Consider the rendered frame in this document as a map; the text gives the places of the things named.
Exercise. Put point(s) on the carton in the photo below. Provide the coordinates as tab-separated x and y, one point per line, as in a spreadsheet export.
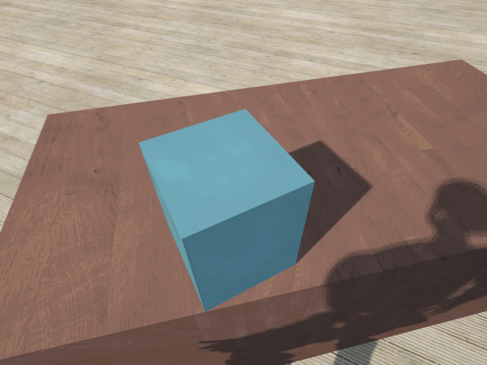
234	199

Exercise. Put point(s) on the pedestal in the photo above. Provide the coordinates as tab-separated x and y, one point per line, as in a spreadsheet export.
395	237

